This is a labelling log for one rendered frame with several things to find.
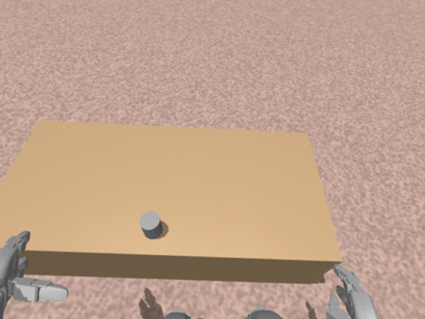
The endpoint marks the left robot hand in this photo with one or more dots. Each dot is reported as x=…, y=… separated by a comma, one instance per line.
x=12, y=269

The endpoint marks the can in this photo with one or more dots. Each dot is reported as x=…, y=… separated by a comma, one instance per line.
x=151, y=225

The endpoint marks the right robot hand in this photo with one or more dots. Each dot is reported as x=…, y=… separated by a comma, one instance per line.
x=359, y=303

